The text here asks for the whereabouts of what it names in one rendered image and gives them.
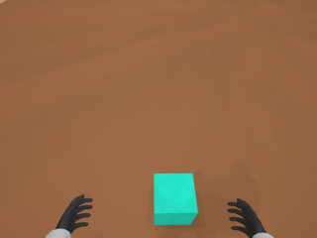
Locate carton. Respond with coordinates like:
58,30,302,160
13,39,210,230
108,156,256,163
154,173,198,225

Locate robot right hand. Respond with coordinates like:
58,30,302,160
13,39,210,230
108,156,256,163
227,198,266,238

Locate robot left forearm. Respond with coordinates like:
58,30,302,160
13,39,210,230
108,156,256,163
46,228,71,238

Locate robot left hand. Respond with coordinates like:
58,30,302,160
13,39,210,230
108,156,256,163
55,194,93,234

